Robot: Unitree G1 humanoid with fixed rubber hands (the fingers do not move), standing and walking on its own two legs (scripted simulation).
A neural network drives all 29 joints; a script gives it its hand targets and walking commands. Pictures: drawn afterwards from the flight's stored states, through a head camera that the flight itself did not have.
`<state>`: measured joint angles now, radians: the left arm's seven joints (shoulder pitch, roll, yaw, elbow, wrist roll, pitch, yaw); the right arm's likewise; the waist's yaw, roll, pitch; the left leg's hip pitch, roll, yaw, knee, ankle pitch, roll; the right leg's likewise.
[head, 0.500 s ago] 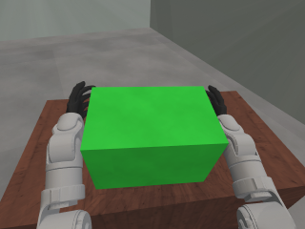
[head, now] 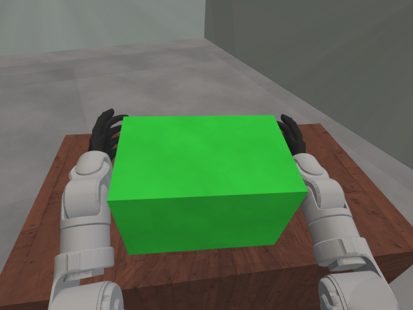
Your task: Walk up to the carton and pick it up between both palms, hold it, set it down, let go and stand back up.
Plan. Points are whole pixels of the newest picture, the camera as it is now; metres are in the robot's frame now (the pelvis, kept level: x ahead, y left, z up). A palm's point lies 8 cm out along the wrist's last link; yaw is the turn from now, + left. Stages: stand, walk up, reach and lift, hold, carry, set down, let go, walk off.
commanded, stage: hold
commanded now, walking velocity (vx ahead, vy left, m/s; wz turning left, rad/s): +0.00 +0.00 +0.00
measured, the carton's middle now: (202, 183) +0.31 +0.01 +0.15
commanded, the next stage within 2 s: none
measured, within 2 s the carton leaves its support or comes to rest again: neither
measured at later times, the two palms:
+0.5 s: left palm (105, 152) +0.36 +0.18 +0.18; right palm (294, 155) +0.35 -0.18 +0.17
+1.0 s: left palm (103, 152) +0.35 +0.18 +0.18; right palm (293, 155) +0.35 -0.17 +0.17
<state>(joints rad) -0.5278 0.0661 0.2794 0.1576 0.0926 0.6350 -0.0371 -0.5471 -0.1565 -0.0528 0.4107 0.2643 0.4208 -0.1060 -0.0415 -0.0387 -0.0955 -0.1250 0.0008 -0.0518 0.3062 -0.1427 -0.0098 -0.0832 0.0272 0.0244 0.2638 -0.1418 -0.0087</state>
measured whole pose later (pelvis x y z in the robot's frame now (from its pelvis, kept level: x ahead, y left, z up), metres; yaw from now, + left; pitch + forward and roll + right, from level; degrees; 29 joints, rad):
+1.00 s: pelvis +0.00 +0.00 +0.00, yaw +0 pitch -2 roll -1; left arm -0.52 0.06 0.28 0.15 0.10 0.63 -0.04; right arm -0.54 -0.16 -0.05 0.41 0.27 0.41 -0.11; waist -0.04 -0.04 -0.09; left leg -0.12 0.00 -0.05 0.31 -0.15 -0.01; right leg -0.08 0.03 0.02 0.26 -0.14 -0.01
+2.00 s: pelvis +0.00 +0.00 +0.00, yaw +0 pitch -3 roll -1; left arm -0.52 0.06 0.28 0.15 0.10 0.63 -0.04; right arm -0.54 -0.16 -0.05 0.41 0.26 0.41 -0.10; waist -0.04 -0.04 -0.09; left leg -0.12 0.00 -0.04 0.31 -0.15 -0.01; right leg -0.07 0.03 0.02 0.26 -0.14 -0.01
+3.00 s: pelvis +0.00 +0.00 +0.00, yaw +0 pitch -3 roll -1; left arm -0.52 0.06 0.28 0.15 0.10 0.63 -0.04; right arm -0.54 -0.16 -0.05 0.42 0.26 0.41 -0.10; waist -0.04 -0.04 -0.09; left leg -0.12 0.00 -0.04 0.31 -0.15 -0.01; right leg -0.08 0.03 0.01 0.26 -0.14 -0.01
